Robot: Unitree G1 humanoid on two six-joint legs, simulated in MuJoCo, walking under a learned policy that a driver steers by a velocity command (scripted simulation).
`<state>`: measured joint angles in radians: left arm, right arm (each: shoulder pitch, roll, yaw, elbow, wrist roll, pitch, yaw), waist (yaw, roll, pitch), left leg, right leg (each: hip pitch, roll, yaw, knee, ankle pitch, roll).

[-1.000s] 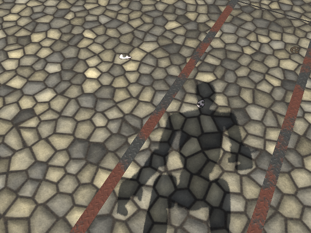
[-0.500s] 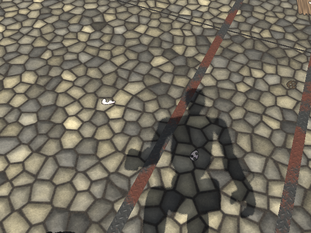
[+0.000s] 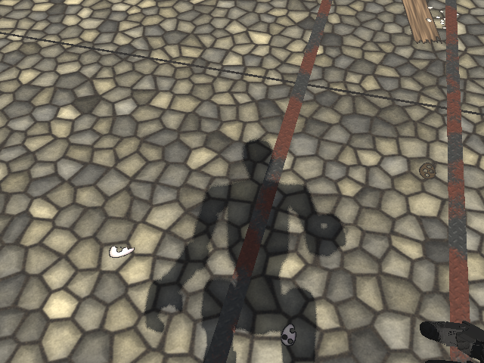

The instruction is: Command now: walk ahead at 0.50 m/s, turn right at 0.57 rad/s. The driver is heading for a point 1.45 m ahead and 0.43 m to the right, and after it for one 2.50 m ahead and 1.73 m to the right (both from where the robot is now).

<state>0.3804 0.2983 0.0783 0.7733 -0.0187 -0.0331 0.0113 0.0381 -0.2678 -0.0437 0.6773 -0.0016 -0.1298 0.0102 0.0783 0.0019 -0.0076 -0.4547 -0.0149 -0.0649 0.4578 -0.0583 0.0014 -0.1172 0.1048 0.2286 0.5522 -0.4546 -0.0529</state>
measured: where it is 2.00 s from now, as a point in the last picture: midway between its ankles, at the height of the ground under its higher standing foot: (336, 308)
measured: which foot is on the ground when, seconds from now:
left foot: down 0.00-0.50, up 0.52-0.92, down 0.94-1.00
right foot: down 0.00-0.00, up 0.02-0.48, down 0.50-1.00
